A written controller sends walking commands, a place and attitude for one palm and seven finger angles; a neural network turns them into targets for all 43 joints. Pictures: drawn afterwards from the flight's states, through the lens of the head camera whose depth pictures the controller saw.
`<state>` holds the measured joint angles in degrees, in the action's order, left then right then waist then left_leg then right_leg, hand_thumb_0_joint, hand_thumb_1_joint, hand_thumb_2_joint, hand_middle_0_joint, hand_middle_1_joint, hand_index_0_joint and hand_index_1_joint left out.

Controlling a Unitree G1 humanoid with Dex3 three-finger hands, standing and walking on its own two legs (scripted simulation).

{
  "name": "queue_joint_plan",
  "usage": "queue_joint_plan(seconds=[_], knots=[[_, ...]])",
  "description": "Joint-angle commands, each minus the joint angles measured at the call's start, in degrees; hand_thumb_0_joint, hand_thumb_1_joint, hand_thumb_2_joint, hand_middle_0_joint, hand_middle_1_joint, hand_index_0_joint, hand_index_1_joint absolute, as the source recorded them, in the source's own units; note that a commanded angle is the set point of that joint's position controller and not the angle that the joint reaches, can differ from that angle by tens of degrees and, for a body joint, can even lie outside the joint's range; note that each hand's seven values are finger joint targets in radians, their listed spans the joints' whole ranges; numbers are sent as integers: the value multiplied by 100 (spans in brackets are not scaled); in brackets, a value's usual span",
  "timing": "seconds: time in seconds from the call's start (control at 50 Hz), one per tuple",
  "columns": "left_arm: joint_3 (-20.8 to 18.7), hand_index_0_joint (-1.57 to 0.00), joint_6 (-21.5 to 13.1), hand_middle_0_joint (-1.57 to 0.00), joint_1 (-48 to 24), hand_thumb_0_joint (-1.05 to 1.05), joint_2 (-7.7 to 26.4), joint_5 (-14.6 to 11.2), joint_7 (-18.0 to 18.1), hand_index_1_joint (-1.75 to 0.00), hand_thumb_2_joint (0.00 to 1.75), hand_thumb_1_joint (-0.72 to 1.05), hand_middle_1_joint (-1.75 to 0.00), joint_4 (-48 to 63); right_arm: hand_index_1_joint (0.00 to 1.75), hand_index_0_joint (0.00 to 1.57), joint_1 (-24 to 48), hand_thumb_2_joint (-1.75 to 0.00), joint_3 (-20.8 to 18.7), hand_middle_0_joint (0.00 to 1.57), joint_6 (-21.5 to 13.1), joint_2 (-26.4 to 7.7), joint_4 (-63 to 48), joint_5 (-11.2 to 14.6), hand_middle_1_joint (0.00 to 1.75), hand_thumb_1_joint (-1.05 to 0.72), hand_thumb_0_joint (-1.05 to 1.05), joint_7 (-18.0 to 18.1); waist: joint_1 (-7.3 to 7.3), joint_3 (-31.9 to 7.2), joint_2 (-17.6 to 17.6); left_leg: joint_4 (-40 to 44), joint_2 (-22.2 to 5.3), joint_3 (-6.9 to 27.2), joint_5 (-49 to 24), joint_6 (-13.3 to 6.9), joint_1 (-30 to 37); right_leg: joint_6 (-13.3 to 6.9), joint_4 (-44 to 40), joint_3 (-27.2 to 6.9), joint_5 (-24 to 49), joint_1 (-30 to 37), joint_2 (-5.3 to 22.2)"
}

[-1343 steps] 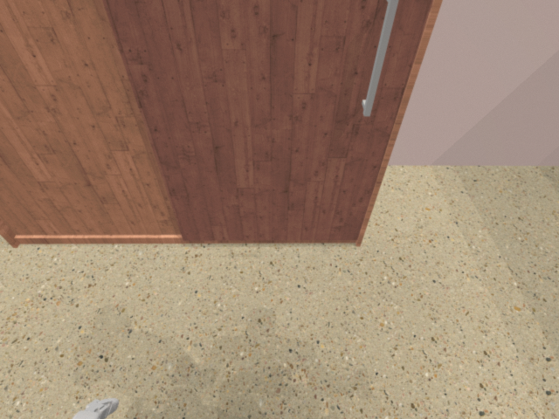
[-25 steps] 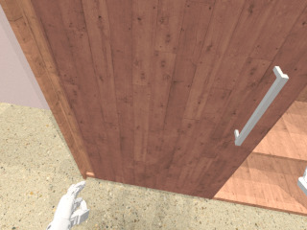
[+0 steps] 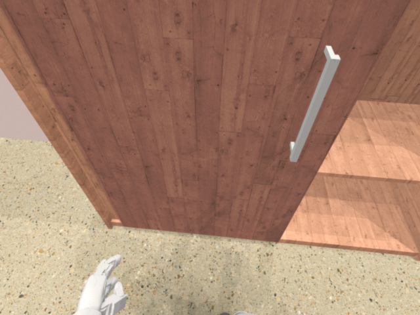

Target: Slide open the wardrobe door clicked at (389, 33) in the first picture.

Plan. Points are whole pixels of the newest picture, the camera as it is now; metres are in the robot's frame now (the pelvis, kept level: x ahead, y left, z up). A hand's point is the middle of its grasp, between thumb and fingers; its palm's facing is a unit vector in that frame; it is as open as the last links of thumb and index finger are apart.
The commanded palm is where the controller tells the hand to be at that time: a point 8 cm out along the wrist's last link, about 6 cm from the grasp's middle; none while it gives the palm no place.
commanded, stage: step back with the hand held close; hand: right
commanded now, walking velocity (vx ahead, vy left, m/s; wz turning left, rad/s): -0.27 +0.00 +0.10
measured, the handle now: (308, 112) +0.53 -0.21 +0.10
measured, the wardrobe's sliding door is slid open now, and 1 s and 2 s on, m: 0.66 0.66 0.66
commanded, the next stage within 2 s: stop stepping back and stand still in 0.54 s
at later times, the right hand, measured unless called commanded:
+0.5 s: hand out of the picture +0.12 -0.28 +0.19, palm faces +0.44 +0.83 -0.33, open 7.4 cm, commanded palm +0.08 -0.31 +0.19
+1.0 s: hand out of the picture +0.00 -0.31 +0.18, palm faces +0.40 +0.86 -0.32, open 7.4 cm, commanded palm -0.04 -0.35 +0.19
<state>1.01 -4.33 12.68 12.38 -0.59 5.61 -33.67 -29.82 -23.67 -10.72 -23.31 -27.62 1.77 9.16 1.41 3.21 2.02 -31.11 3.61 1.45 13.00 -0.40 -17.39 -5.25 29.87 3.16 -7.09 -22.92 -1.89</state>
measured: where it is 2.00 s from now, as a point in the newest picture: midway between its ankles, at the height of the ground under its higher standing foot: outside the picture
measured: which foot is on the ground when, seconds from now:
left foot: down 0.00-0.20, up 0.22-0.36, down 0.38-0.58, up 0.60-0.78, down 0.80-1.00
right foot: down 0.00-0.40, up 0.42-0.54, down 0.56-0.82, up 0.84-0.98, down 1.00-1.00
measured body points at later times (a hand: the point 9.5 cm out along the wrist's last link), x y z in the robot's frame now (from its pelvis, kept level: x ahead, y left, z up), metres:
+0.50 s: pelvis -0.08 -0.02 +0.01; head -0.08 -0.05 +0.46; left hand +0.11 +0.20 -0.06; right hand +0.09 -0.32 +0.20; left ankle -0.10 +0.11 -0.73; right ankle +0.02 -0.09 -0.70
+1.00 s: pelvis -0.22 -0.07 +0.00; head -0.26 -0.10 +0.45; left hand -0.15 +0.21 -0.07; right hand -0.03 -0.36 +0.20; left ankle -0.21 +0.05 -0.73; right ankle -0.17 -0.17 -0.72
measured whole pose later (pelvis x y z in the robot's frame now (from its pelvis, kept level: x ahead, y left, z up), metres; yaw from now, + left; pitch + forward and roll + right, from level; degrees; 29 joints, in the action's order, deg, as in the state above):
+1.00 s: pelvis -0.22 -0.07 +0.00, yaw +8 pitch -3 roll +1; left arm -0.4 -5.5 19.0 13.7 0.3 5.5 -39.7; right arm -28.7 -22.9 -9.1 -22.3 -27.0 2.5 11.0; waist 0.4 -3.9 -2.4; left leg -31.1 0.1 -2.6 16.5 -2.1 -14.8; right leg -1.4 36.2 3.0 -25.4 -17.3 1.6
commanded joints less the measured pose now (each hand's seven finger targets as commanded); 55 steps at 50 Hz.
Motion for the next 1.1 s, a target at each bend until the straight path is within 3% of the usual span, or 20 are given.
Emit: queue_joint_plan(seconds=[0.0,0.08,0.18,0.3,0.34,0.36,0.38,0.42,0.46,0.5,0.54,0.56,0.62,0.74,0.76,0.8,0.82,0.94,1.02,1.08], knots=[[-364,-20,-389,-20,-672,0,850,38,49,-30,90,90,-30,884,30,20,428,-90,-725,20,-443,-1005,-1363,-11,30,-90,0,113,-17,-626,-75,445,-436,928,758,-236,668,83,-1028,-1150,-3025,-796,897],[-349,-20,-407,-20,-590,0,761,39,29,-30,90,90,-30,747,30,20,754,-90,-552,20,-425,-957,-1333,44,30,-90,0,172,-77,-660,-431,892,-885,1375,774,-417,-570,278,-262,-986,-2032,339,700],[-397,-20,-497,-20,-798,0,882,59,76,-30,90,90,-30,864,30,20,791,-90,-736,20,-522,-943,-1442,-56,30,-90,0,150,71,-984,1098,-1466,172,114,702,23,1206,-93,-2208,-1911,-3657,-1283,1682],[-414,-20,-519,-20,-830,0,742,83,-150,-30,90,90,-30,814,30,20,158,-90,-674,20,-560,-955,-1406,273,30,-90,0,74,54,-1064,913,-792,188,-190,1724,-174,905,428,-2291,-1000,-2546,-320,1738],[-413,-20,-428,-20,-763,0,719,132,-183,-30,90,90,-30,706,30,20,482,-90,-559,20,-593,-985,-1564,318,30,-90,0,88,-2,-1004,522,613,-154,363,1425,-463,632,844,-1637,-899,-2115,268,1496],[-399,-20,-352,-20,-793,0,650,130,-211,-30,90,90,-30,680,30,20,706,-90,-527,20,-619,-1097,-1612,320,30,-90,0,99,-28,-1046,-102,1477,-701,1380,1433,-804,2,1055,-595,-600,-1696,802,1146],[-349,-20,-306,-20,-751,0,548,141,-209,-30,90,90,-30,601,30,20,990,-90,-570,20,-654,-1311,-1637,263,30,-90,0,144,-46,-985,-1100,2216,-1834,2663,884,-1103,-1072,1031,1010,-149,-1029,1519,708],[-362,-20,-360,-20,-964,0,588,100,-143,-30,90,90,-30,642,30,20,1429,-90,-535,20,-455,-1399,-1622,134,30,-90,0,210,29,-761,-1619,1867,-2328,2525,-1684,-1255,-1023,793,2528,-406,-1959,646,141],[-161,-20,-185,-20,-1038,0,450,103,-62,-30,90,90,-30,622,30,20,1245,-90,-332,20,-297,-1165,-1272,89,30,-90,0,157,-105,-554,-723,896,-1898,1552,-3813,-818,53,744,1623,-375,-1498,155,315],[-200,-20,-80,-20,-967,0,538,42,65,-30,90,90,-30,556,30,20,1091,-90,-385,20,-254,-1197,-1209,62,30,-90,0,126,-100,-707,-25,238,-1271,939,-3958,-355,406,710,49,-177,36,583,250],[-360,-20,-111,-20,-868,0,747,-50,72,-30,90,90,-30,709,30,20,626,-90,-579,20,-252,-1232,-1342,87,30,-90,0,41,60,-1253,828,-655,-241,334,-993,169,226,276,-828,-1062,3535,1265,1452],[-421,-20,-221,-20,-774,0,760,-141,-27,-30,90,90,-30,796,30,20,416,-90,-482,20,-368,-1124,-1366,218,30,-90,0,-76,80,-1420,847,-1147,-60,393,859,127,82,138,-1065,-1106,3497,1472,1796],[-443,-20,-403,-20,-698,0,684,118,-106,-30,90,90,-30,860,30,20,-366,-90,-894,20,-317,-1248,-1823,363,30,-90,0,-121,85,-1921,1010,-1927,32,367,1744,186,-131,-292,-1048,-1568,3572,1469,2117],[-406,-20,-546,-20,-672,0,742,81,-124,-30,90,90,-30,921,30,20,-423,-90,-930,20,-204,-1246,-1967,242,30,-90,0,97,-82,-876,1078,377,17,-519,1094,-77,1525,340,-1914,-806,-3069,-459,1201],[-407,-20,-477,-20,-628,0,722,91,-113,-30,90,90,-30,894,30,20,-377,-90,-942,20,-162,-1300,-1745,195,30,-90,0,123,-145,-767,679,1019,-195,-271,1416,-288,1377,539,-1352,-456,-3168,-432,763],[-420,-20,-406,-20,-535,0,683,174,-79,-30,90,90,-30,803,30,20,-43,-90,-1063,20,-194,-1516,-1671,231,30,-90,0,170,-176,-695,-742,2289,-1823,1923,2606,-1027,-572,688,1212,-222,-1466,618,294],[-431,-20,-421,-20,-536,0,695,114,-76,-30,90,90,-30,675,30,20,322,-90,-1045,20,-185,-1523,-1897,225,30,-90,0,209,-110,-776,-1115,2373,-2181,2390,2603,-1267,-615,684,1998,-344,-1335,423,218],[-317,-20,-501,-20,-392,0,713,76,87,-30,90,90,-30,337,30,20,971,-90,-266,20,-99,-865,-622,12,30,-90,0,268,-287,-111,-614,1316,-1449,736,2714,-659,-666,338,189,105,-1955,794,367],[-310,-20,-529,-20,-533,0,769,111,83,-30,90,90,-30,438,30,20,1093,-90,-666,20,-350,-1372,-1366,-6,30,-90,0,206,-217,-261,1574,-1733,-100,-533,1651,-54,-547,-346,-2237,-2611,-4249,271,1867],[-318,-20,-545,-20,-734,0,704,140,-83,-30,90,90,-30,451,30,20,435,-90,-492,20,-279,-953,-1175,-24,30,-90,0,114,-121,25,1230,-1788,-121,-618,1418,-142,430,-226,-2435,-1922,-4088,-939,1671]])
